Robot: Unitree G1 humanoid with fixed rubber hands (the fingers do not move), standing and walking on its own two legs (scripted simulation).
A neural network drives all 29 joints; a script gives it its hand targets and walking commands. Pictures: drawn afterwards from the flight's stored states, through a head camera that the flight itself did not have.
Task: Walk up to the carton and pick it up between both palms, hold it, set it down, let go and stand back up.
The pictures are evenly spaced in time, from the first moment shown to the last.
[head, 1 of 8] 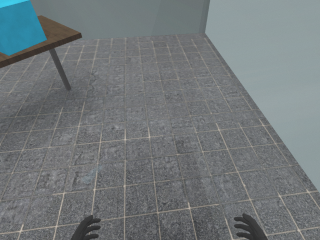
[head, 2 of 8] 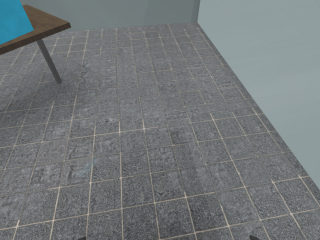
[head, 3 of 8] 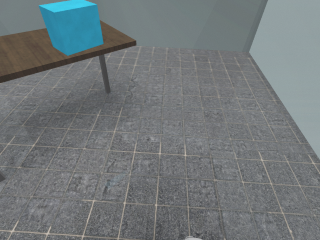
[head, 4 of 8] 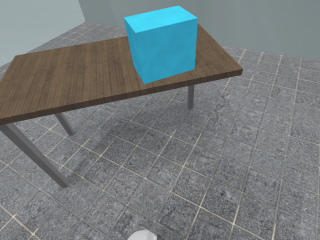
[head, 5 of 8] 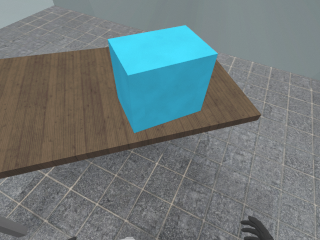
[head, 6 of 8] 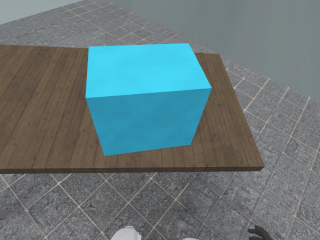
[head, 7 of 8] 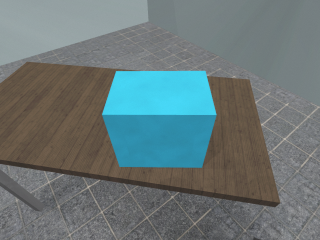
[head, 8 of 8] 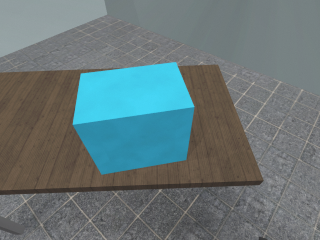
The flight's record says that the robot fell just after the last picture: no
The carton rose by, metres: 0.00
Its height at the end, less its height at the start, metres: +0.00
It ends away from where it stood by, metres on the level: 0.00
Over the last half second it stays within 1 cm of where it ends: yes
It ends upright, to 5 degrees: yes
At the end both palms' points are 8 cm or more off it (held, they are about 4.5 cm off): yes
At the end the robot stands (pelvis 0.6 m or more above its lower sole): yes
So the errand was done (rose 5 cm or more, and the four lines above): no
